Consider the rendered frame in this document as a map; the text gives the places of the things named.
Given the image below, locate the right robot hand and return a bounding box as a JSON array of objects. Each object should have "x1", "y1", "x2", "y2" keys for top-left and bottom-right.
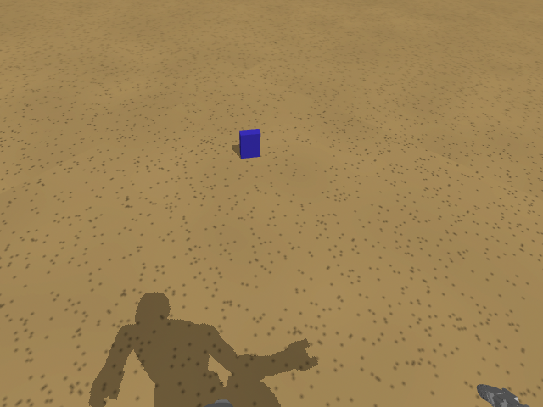
[{"x1": 477, "y1": 384, "x2": 529, "y2": 407}]

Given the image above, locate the carton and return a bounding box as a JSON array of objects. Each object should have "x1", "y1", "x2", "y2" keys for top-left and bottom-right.
[{"x1": 239, "y1": 129, "x2": 260, "y2": 159}]

